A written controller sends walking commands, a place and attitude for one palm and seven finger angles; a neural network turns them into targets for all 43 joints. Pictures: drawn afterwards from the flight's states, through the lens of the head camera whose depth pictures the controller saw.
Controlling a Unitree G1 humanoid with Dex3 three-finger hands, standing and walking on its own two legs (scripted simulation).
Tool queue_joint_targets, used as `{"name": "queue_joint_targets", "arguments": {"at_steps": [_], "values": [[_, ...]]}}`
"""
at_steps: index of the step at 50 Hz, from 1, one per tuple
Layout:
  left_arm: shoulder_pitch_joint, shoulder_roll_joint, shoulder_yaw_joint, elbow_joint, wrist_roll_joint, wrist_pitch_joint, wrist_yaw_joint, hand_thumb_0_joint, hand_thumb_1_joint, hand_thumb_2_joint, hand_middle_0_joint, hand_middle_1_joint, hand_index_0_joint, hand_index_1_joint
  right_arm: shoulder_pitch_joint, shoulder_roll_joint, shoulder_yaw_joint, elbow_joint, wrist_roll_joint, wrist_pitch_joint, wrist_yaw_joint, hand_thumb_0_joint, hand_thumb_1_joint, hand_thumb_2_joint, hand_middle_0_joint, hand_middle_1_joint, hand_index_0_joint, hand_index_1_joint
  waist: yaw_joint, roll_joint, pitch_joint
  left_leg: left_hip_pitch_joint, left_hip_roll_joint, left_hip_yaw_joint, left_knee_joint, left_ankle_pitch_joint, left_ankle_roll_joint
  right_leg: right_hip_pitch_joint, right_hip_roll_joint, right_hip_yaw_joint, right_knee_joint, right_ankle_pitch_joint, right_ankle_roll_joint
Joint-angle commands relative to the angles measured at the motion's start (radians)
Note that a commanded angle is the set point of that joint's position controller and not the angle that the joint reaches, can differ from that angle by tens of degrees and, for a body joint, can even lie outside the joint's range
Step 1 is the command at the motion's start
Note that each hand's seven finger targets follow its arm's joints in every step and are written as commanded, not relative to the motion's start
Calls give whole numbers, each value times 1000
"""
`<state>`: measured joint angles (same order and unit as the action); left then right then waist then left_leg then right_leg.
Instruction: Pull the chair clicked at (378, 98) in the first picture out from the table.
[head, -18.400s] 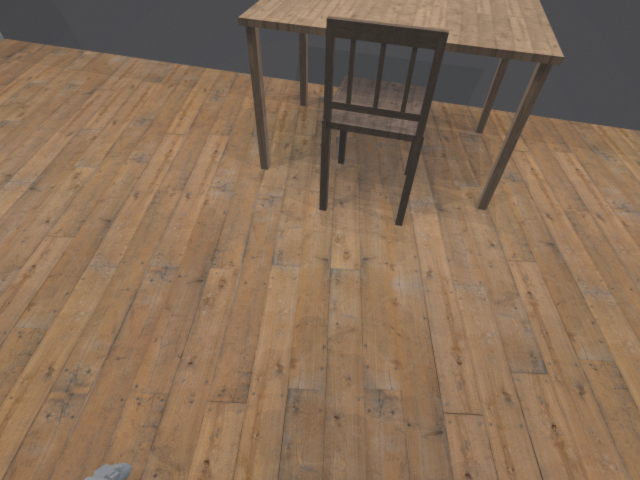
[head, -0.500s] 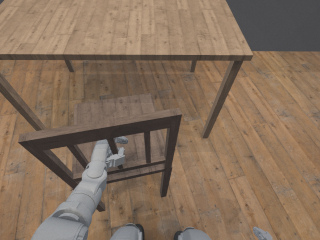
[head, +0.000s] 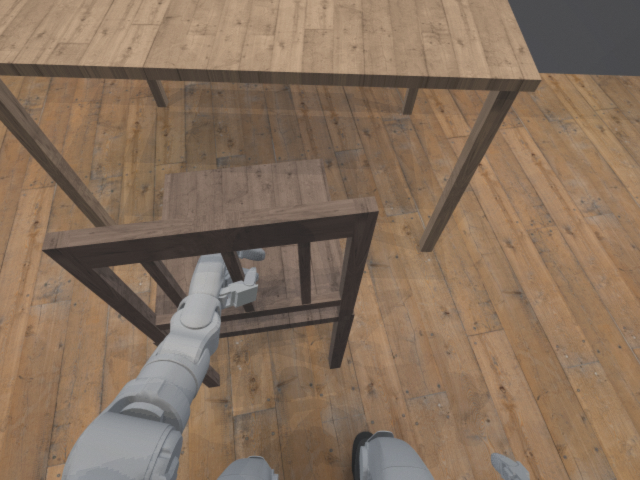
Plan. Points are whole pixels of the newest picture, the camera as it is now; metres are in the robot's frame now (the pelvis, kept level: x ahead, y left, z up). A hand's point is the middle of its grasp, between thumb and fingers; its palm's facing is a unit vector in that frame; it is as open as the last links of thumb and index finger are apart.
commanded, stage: step backward, pulling the chair out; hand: left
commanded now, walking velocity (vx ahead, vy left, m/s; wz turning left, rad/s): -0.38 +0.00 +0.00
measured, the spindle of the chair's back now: (239, 281) +0.39 +0.14 -0.09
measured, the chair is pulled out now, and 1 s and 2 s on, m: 0.23 0.39 0.62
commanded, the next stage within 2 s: stop walking, hand still on the chair in 1.76 s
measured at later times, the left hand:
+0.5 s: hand (240, 329) +0.30 +0.12 -0.06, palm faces +0.03 -0.98 -0.17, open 5.0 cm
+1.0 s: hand (226, 407) +0.20 +0.12 -0.06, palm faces +0.02 -0.98 -0.20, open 5.0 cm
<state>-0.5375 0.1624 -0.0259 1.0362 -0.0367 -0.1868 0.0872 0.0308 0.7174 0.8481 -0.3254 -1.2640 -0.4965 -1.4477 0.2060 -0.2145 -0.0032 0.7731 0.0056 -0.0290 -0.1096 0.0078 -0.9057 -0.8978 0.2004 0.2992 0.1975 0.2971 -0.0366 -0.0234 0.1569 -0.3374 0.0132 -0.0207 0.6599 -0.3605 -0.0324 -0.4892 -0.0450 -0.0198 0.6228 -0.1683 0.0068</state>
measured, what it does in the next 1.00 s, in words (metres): walks backwards: right foot, then left foot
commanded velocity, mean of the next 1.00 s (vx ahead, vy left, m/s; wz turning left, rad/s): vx -0.38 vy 0.00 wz -0.03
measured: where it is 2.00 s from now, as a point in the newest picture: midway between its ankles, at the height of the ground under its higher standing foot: outside the picture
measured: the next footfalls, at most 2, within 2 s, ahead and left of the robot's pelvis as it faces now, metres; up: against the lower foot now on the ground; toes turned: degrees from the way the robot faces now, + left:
right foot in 0.34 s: +0.04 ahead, -0.12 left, +0.00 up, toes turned -2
left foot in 0.64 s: -0.07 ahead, +0.14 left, +0.00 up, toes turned +3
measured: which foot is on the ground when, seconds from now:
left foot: down 0.00-0.46, up 0.48-0.62, down 0.64-0.96, up 0.98-1.00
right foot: down 0.00-0.26, up 0.28-0.32, down 0.34-0.70, up 0.72-0.84, down 0.86-1.00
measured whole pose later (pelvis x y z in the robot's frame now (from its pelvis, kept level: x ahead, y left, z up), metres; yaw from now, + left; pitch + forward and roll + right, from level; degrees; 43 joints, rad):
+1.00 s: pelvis -0.17 -0.01 +0.01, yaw -1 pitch +2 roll -1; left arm -0.55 0.19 0.07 1.14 -0.06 -0.22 0.09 0.03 0.74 0.82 -0.36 -1.21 -0.50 -1.45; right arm 0.18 -0.20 0.00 0.80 0.02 -0.02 -0.09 0.01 -0.90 -0.90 0.20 0.30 0.20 0.30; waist -0.05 0.05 0.18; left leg -0.43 0.09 0.00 0.69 -0.31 -0.05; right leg -0.34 0.04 -0.04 0.52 -0.21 -0.03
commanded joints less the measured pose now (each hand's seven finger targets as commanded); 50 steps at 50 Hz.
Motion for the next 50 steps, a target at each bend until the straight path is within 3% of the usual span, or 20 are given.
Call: {"name": "queue_joint_targets", "arguments": {"at_steps": [1, 3, 6, 9, 12, 16, 20, 21, 23, 26, 31, 33, 36, 38, 40, 43, 45, 47, 48, 50], "values": [[-322, 136, 42, -192, 27, -76, 8, 0, 900, 900, -500, -1450, -500, -1450, 66, -153, -55, -81, 10, -12, -13, 0, -900, -900, 200, 300, 200, 300, -14, 56, -489, 17, 147, -57, 22, 536, 14, 372, -115, 103, -41, 528, -53], [-297, 178, 69, -151, 17, -69, 11, 0, 900, 900, -500, -1450, -500, -1450, 67, -153, -64, -78, 25, -10, -20, 0, -900, -900, 200, 300, 200, 300, -10, -155, -553, -42, 11, -13, 197, -72, -32, 434, -282, 252, -166, 664, -137], [-269, 191, 80, -125, 17, -33, 12, 0, 900, 900, -500, -1450, -500, -1450, 35, -153, -45, -80, 25, -17, -21, 0, -900, -900, 200, 300, 200, 300, 15, -101, -527, -60, 18, -63, 233, -229, -12, 383, -335, 241, -215, 455, -151], [-273, 162, 67, -158, 11, -26, 12, 0, 900, 900, -500, -1450, -500, -1450, 44, -155, -23, -73, 20, -7, -29, 0, -900, -900, 200, 300, 200, 300, -16, -119, -513, 6, 21, -14, -71, -78, -1, 378, -226, 106, -175, 376, -59], [-276, 112, 29, -225, -2, -23, 10, 0, 900, 900, -500, -1450, -500, -1450, 31, -201, -43, -122, 21, 15, -40, 0, -900, -900, 200, 300, 200, 300, -5, 104, -495, 32, 188, -147, -229, 356, 83, 322, -40, 1, 0, 211, 19], [-361, 112, 23, -287, 7, -36, 6, 0, 900, 900, -500, -1450, -500, -1450, 2, -157, -38, -143, 6, 17, -26, 0, -900, -900, 200, 300, 200, 300, 13, 261, -397, -71, 271, -149, -263, 373, 123, 276, 0, 3, 165, -149, -1], [-384, 133, 33, -186, 20, -68, 12, 0, 900, 900, -500, -1450, -500, -1450, 90, -173, -58, -69, 8, -6, -15, 0, -900, -900, 200, 300, 200, 300, -19, 61, -455, 174, 203, -69, -11, 734, 48, 264, -58, 57, -94, 430, -24], [-391, 162, 41, -190, 21, -76, 16, 0, 900, 900, -500, -1450, -500, -1450, 113, -173, -61, -58, 17, -2, -21, 0, -900, -900, 200, 300, 200, 300, -38, 2, -555, 140, 143, 1, 19, 623, 7, 387, -120, 107, -98, 677, -39], [-346, 211, 73, -134, 14, -73, 18, 0, 900, 900, -500, -1450, -500, -1450, 71, -172, -71, -65, 29, -5, -31, 0, -900, -900, 200, 300, 200, 300, -13, -132, -561, 4, 41, -2, 158, -27, -27, 438, -274, 243, -170, 766, -109], [-307, 214, 78, -97, 12, -43, 16, 0, 900, 900, -500, -1450, -500, -1450, 29, -168, -52, -59, 30, -13, -28, 0, -900, -900, 200, 300, 200, 300, 19, -71, -512, -58, 32, -71, 214, -184, -12, 386, -332, 244, -215, 525, -136], [-283, 186, 65, -118, 1, -13, 21, 0, 900, 900, -500, -1450, -500, -1450, 55, -184, -37, -45, 30, -4, -42, 0, -900, -900, 200, 300, 200, 300, -12, -77, -513, 78, 48, -6, -171, 75, 0, 378, -218, 106, -171, 426, -47], [-299, 142, 38, -163, -5, -18, 15, 0, 900, 900, -500, -1450, -500, -1450, 43, -212, -51, -86, 31, 5, -46, 0, -900, -900, 200, 300, 200, 300, -5, 27, -495, 93, 149, -89, -228, 359, 49, 327, -76, 34, -102, 277, 15], [-354, 96, 3, -247, -3, -33, 0, 0, 900, 900, -500, -1450, -500, -1450, 14, -171, -40, -135, 12, 15, -35, 0, -900, -900, 200, 300, 200, 300, 4, 250, -457, 20, 257, -132, -300, 393, 104, 290, -2, -8, 104, -45, 17], [-363, 105, 21, -235, 6, -38, 4, 0, 900, 900, -500, -1450, -500, -1450, 3, -157, -38, -133, 0, 9, -22, 0, -900, -900, 200, 300, 200, 300, 10, 284, -402, 23, 314, -156, -284, 535, 143, 203, 6, 15, 231, -227, -1], [-364, 123, 46, -205, 0, -51, 10, 0, 900, 900, -500, -1450, -500, -1450, 53, -162, -52, -102, 0, -1, -11, 0, -900, -900, 200, 300, 200, 300, -1, 158, -408, 208, 320, -153, -163, 802, 146, 135, 15, 25, 88, -184, -8], [-384, 108, 32, -149, 26, -93, 9, 0, 900, 900, -500, -1450, -500, -1450, 95, -172, -62, -49, -2, -22, 9, 0, -900, -900, 200, 300, 200, 300, -20, 169, -472, 388, 260, -96, -34, 954, 91, 161, 2, 30, -153, 94, -12], [-365, 176, 64, -119, 43, -112, 8, 0, 900, 900, -500, -1450, -500, -1450, 108, -182, -59, -29, -3, -21, 7, 0, -900, -900, 200, 300, 200, 300, -27, 158, -485, 285, 218, -47, -5, 842, 50, 274, -44, 68, -187, 456, -20], [-349, 244, 108, -93, 29, -116, 15, 0, 900, 900, -500, -1450, -500, -1450, 87, -175, -74, -36, 18, -26, -15, 0, -900, -900, 200, 300, 200, 300, -33, -67, -552, 73, 102, 40, 63, 345, -12, 494, -159, 172, -147, 874, -50], [-336, 258, 115, -80, 27, -102, 12, 0, 900, 900, -500, -1450, -500, -1450, 47, -172, -77, -53, 26, -32, -18, 0, -900, -900, 200, 300, 200, 300, -16, -119, -543, -1, 57, 0, 140, -8, -19, 462, -237, 219, -175, 806, -86], [-284, 257, 113, -46, 21, -83, 11, 0, 900, 900, -500, -1450, -500, -1450, 7, -166, -64, -54, 24, -41, -17, 0, -900, -900, 200, 300, 200, 300, 20, -23, -482, -59, 36, -60, 233, -145, -12, 382, -297, 252, -218, 587, -138]]}}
